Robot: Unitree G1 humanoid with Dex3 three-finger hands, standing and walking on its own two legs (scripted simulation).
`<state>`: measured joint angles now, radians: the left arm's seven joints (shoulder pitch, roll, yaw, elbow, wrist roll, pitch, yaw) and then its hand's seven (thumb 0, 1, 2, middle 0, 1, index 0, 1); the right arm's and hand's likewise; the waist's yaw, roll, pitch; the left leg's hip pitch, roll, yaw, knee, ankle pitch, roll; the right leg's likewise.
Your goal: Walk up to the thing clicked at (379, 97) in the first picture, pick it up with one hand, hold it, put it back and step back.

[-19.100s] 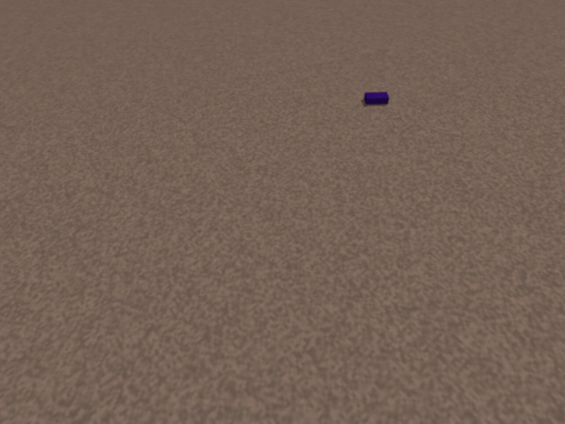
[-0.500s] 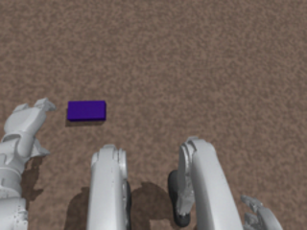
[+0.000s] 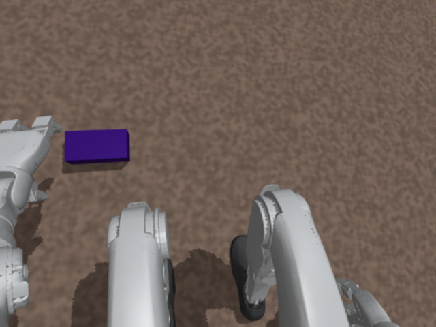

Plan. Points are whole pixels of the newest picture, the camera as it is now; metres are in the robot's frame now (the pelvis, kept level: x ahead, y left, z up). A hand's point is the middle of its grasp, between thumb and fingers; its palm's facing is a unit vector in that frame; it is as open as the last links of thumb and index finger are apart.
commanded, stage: rise first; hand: left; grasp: from above
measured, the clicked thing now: (98, 146) +0.49 +0.26 -0.33
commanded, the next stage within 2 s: approach in 0.70 s
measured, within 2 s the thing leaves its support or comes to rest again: neither
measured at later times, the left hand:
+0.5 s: hand (45, 163) +0.42 +0.32 -0.19, palm faces -0.45 -0.04 -0.89, open 13.7 cm
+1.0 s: hand (61, 156) +0.44 +0.30 -0.21, palm faces -0.48 -0.01 -0.88, open 14.1 cm
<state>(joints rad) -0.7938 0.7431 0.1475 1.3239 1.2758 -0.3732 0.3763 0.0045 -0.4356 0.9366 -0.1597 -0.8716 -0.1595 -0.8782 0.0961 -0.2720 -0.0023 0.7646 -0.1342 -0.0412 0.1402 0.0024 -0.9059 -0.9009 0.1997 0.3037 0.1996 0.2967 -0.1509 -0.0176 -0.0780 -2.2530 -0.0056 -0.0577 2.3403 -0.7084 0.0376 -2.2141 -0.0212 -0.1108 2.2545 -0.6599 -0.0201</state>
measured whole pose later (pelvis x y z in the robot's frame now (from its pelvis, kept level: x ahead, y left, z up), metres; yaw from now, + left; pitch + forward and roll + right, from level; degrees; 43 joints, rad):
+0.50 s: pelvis +0.01 +0.00 -0.02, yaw -1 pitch +35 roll -7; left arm -0.83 0.79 0.17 1.41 1.36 -0.39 0.48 0.00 -0.44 0.94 -0.15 -0.91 -0.16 -0.91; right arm 0.10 -0.28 0.01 0.77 -0.17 -0.03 0.15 0.00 -0.91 -0.90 0.20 0.30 0.20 0.30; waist -0.19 -0.03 -0.06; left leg -2.29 0.00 -0.07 2.41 -0.74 0.04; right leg -2.26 -0.01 -0.12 2.31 -0.67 -0.02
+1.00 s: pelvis +0.01 +0.00 -0.02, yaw -1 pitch +35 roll -7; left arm -0.90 0.78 0.07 1.46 1.33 -0.34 0.47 0.00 -0.53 1.01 -0.08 -1.02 -0.09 -1.02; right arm 0.11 -0.27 0.04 0.77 -0.17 -0.07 0.15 0.00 -0.91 -0.90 0.20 0.30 0.20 0.30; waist -0.22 -0.04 -0.04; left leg -2.32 0.00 -0.07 2.43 -0.73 0.04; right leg -2.28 -0.01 -0.12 2.33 -0.67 -0.02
